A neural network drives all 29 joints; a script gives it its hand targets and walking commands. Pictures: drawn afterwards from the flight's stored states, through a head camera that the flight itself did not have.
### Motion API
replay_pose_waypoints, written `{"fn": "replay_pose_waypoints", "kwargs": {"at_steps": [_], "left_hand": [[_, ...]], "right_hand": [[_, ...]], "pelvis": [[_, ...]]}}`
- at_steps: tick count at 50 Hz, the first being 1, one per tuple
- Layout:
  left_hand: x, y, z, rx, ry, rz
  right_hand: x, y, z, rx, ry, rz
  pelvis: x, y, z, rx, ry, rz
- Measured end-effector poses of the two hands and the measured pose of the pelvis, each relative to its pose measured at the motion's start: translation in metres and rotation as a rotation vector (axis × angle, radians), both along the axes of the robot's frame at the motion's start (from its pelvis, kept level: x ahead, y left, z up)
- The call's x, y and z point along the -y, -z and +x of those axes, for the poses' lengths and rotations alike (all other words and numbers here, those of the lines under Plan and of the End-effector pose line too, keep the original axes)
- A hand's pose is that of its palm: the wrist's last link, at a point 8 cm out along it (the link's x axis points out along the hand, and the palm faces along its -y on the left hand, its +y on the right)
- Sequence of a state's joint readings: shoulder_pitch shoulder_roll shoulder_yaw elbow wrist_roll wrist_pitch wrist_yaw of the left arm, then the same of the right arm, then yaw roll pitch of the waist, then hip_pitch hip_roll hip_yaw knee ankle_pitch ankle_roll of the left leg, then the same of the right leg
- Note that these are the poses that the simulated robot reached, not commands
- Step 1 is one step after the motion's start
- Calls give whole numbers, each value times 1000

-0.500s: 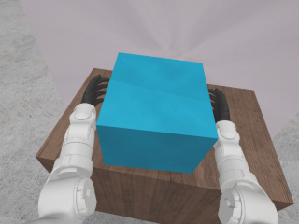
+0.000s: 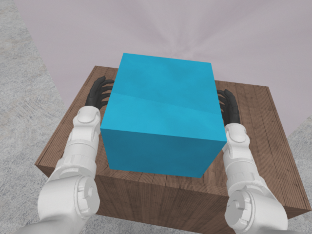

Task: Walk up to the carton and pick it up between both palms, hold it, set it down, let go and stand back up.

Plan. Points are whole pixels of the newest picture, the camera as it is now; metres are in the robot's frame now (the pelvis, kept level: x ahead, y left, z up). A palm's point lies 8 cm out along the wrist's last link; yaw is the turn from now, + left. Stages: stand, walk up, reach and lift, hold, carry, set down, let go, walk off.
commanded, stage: set down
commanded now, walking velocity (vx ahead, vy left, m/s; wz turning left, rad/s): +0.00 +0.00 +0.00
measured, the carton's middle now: (161, 114) +0.45 -0.04 +0.04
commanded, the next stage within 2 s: none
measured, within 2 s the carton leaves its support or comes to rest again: rests again in 1.94 s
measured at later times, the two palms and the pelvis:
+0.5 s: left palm (98, 104) +0.46 +0.14 +0.09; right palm (229, 120) +0.39 -0.22 +0.07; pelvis +0.00 +0.00 +0.00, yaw +0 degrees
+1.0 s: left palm (103, 107) +0.47 +0.13 +0.07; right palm (228, 124) +0.40 -0.23 +0.05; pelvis +0.00 +0.00 +0.00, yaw -1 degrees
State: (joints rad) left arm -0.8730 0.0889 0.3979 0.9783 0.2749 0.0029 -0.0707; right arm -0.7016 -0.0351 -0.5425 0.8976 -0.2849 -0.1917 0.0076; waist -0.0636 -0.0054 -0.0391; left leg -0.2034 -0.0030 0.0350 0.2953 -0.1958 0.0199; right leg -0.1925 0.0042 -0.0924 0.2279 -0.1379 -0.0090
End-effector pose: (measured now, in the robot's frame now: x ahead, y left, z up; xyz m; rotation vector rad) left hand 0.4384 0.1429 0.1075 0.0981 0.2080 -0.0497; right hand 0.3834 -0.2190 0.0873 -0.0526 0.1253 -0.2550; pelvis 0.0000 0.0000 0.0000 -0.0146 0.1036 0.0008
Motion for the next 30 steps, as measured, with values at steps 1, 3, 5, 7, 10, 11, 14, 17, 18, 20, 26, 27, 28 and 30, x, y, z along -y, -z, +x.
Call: {"fn": "replay_pose_waypoints", "kwargs": {"at_steps": [1, 3, 5, 7, 10, 11, 14, 17, 18, 20, 26, 27, 28, 30], "left_hand": [[1, 1, 1, -2, 1, 0], [2, 3, 2, -8, 4, 0], [3, 6, 4, -13, 7, -2], [4, 8, 5, -16, 9, -5], [4, 11, 7, -21, 13, -6], [5, 12, 8, -21, 14, -5], [5, 13, 11, -22, 17, -3], [6, 13, 14, -23, 20, 0], [6, 14, 14, -23, 21, 0], [6, 14, 16, -25, 22, 2], [7, 17, 20, -32, 25, 4], [7, 18, 21, -34, 26, 5], [7, 18, 22, -36, 27, 5], [8, 20, 23, -42, 28, 5]], "right_hand": [[1, 1, 0, -2, 1, -1], [2, 3, 1, -8, 4, -1], [2, 4, 1, -13, 6, -3], [3, 6, 1, -16, 9, -5], [4, 8, 2, -21, 13, -5], [4, 8, 3, -21, 14, -5], [4, 10, 4, -22, 16, -1], [5, 12, 6, -23, 19, 2], [5, 12, 6, -23, 20, 2], [5, 13, 7, -24, 22, 4], [5, 17, 10, -32, 26, 9], [5, 18, 10, -34, 27, 10], [5, 18, 10, -36, 27, 11], [6, 20, 11, -41, 29, 13]], "pelvis": [[0, 0, 0, -2, 0, 0], [0, 0, 0, -6, 1, 0], [0, 0, 0, -13, 2, 1], [0, 0, 1, -20, 2, 1], [0, 1, 0, -31, 4, 2], [0, 1, 0, -36, 5, 2], [0, 1, 1, -48, 6, 1], [0, 1, 1, -60, 7, 1], [0, 1, 1, -64, 7, 1], [-1, 1, 1, -70, 8, 1], [-1, 2, 1, -91, 7, 2], [-1, 2, 1, -94, 7, 1], [-1, 2, 1, -96, 7, 1], [-1, 2, 1, -100, 8, 1]]}}
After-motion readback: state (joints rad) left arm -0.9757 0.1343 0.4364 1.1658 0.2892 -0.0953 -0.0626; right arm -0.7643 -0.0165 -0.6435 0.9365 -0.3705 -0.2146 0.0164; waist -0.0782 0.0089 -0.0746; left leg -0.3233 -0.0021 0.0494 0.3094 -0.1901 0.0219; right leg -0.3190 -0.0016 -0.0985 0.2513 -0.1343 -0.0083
